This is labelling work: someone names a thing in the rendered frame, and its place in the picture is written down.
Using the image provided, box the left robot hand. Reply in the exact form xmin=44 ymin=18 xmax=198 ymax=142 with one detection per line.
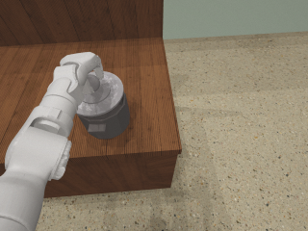
xmin=60 ymin=52 xmax=104 ymax=95

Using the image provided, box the robot left forearm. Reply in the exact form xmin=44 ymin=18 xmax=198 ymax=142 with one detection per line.
xmin=5 ymin=60 xmax=89 ymax=169

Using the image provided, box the lid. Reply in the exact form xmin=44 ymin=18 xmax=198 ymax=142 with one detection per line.
xmin=76 ymin=71 xmax=124 ymax=117

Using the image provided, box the robot left upper arm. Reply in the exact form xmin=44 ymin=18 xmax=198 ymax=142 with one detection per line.
xmin=0 ymin=126 xmax=72 ymax=231

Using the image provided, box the table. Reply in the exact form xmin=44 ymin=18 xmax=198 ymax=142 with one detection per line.
xmin=0 ymin=0 xmax=182 ymax=198

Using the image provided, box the knob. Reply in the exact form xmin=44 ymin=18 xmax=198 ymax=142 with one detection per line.
xmin=88 ymin=74 xmax=100 ymax=91

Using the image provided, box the pot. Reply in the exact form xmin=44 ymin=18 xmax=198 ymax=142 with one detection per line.
xmin=77 ymin=92 xmax=130 ymax=140

